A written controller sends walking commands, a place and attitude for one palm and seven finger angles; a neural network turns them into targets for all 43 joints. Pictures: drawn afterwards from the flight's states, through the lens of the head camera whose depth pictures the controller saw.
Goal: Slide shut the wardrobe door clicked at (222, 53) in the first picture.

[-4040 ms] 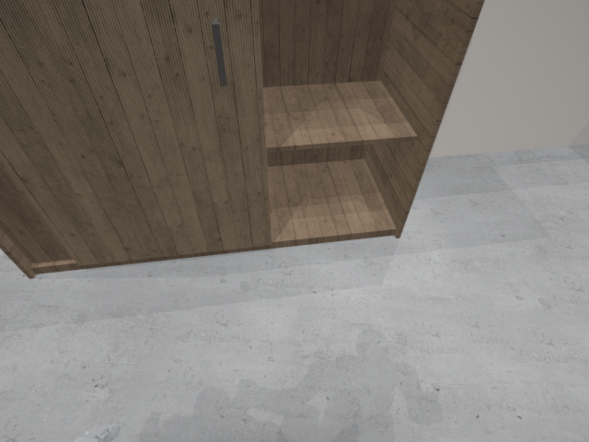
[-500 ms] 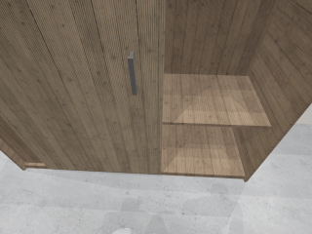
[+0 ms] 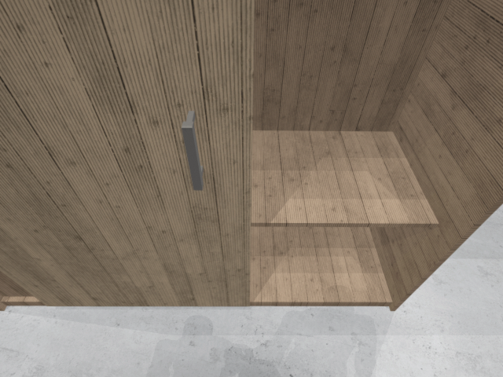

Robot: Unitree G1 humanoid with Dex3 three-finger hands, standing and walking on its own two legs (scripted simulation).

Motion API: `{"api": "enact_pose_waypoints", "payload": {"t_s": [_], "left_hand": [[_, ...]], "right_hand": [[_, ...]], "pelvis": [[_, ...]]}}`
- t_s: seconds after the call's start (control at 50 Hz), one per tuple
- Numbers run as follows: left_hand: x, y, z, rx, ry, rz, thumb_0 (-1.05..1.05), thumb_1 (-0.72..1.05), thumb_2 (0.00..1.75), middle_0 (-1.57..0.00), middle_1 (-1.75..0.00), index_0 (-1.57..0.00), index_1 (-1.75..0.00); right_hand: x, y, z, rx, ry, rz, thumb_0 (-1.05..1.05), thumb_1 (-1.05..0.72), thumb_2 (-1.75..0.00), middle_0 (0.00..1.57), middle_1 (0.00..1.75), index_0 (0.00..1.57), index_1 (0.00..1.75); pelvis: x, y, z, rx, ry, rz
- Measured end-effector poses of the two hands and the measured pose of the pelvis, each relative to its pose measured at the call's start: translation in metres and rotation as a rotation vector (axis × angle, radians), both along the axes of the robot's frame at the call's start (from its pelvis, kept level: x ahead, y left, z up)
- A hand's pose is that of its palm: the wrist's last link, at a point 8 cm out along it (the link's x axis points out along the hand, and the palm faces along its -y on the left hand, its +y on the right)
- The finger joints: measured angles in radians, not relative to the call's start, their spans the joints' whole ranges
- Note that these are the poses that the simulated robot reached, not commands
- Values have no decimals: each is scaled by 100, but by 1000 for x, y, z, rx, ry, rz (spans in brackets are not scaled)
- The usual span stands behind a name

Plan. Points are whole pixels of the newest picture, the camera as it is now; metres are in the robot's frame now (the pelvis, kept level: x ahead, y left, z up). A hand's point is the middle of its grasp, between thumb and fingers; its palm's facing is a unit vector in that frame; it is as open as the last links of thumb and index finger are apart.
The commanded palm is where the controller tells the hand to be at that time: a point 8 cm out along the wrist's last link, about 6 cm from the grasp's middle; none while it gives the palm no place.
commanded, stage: come to a stop and stand still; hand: left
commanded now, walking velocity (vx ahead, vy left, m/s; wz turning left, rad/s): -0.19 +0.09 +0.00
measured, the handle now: (194, 152) +0.47 +0.13 +0.11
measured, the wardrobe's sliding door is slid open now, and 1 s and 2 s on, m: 0.57 0.57 0.57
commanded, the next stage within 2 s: look again from close up in 1.60 s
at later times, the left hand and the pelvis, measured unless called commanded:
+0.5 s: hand out of the picture +0.01 +0.24 -0.18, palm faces +0.03 -0.97 -0.23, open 7.3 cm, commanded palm none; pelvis -0.03 +0.04 -0.01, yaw +0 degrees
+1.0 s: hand out of the picture -0.02 +0.24 -0.17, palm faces +0.00 -0.98 -0.20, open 7.4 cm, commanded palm none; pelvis -0.02 +0.07 +0.00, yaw -1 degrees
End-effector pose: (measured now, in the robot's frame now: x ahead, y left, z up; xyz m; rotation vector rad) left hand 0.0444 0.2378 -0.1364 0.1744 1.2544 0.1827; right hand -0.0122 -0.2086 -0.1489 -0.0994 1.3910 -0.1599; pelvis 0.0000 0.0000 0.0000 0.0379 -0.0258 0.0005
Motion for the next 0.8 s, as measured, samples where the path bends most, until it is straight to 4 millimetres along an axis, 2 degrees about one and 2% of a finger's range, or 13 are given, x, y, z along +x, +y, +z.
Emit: {"api": "enact_pose_waypoints", "payload": {"t_s": [0.04, 0.1, 0.16, 0.22, 0.32, 0.44, 0.58, 0.68, 0.8], "left_hand": [[17, -6, 1, 21, -20, -17, 1, 93, 90, -20, -30, -20, -30], [32, -16, 6, 26, -21, -42, 1, 92, 90, -20, -30, -20, -30], [37, -24, 8, 17, -30, -37, 1, 92, 90, -20, -30, -20, -30], [33, -24, 8, 8, -38, -10, 0, 92, 90, -21, -30, -21, -30], [12, -7, 3, -3, -26, 15, 0, 92, 90, -21, -30, -21, -30], [-24, 30, -16, -11, 0, -1, 1, 91, 90, -21, -30, -21, -30], [-65, 65, -15, 15, 38, -10, 1, 91, 90, -21, -30, -21, -30], [-91, 73, -10, 22, 80, 3, 1, 91, 90, -20, -30, -20, -30], [-101, 71, -5, 0, 122, 3, 1, 91, 90, -20, -30, -20, -30]], "right_hand": [[1, -3, -9, 26, 26, -20, 0, -92, -90, 20, 30, 20, 30], [5, -6, -15, 47, 46, -42, 0, -92, -90, 20, 30, 20, 30], [10, -10, -13, 44, 63, -32, 0, -91, -90, 20, 30, 20, 30], [17, -14, -8, 23, 59, -10, 0, -91, -90, 20, 30, 20, 30], [31, -17, 1, -29, -1, 24, 0, -91, -90, 20, 30, 20, 30], [38, -6, 10, -101, -144, 59, 0, -91, -90, 20, 30, 20, 30], [53, 13, 18, -107, -283, 48, 1, -91, -90, 20, 30, 20, 30], [59, 30, 15, -74, -304, 62, 1, -91, -90, 20, 30, 20, 30], [40, 49, 12, -44, -244, 53, 0, -92, -89, 21, 30, 20, 30]], "pelvis": [[8, -7, -5, 1, 0, -10], [14, -12, -4, -20, 11, 7], [12, -13, -2, -20, 19, 17], [6, -10, 1, -19, 21, 21], [-9, 3, 1, -27, 21, 25], [-28, 30, -12, -46, -4, 22], [-28, 53, -15, -44, -22, -19], [-32, 64, -13, -48, -18, -23], [-34, 71, -6, -43, 2, -25]]}}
